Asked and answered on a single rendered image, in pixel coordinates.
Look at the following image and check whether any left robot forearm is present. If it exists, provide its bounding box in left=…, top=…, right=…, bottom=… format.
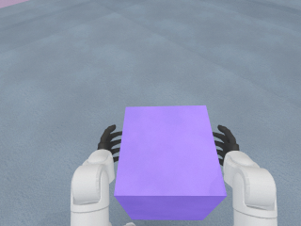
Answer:
left=71, top=149, right=115, bottom=226

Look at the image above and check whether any carton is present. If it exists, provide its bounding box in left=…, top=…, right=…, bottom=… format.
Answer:
left=114, top=105, right=227, bottom=220

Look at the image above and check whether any robot right hand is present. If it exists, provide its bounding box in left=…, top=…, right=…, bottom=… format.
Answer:
left=212, top=124, right=240, bottom=167

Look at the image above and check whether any robot left hand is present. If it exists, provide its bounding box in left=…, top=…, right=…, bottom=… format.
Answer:
left=97, top=124, right=122, bottom=162

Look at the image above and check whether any right robot forearm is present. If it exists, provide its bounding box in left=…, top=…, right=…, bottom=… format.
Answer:
left=223, top=151, right=277, bottom=226

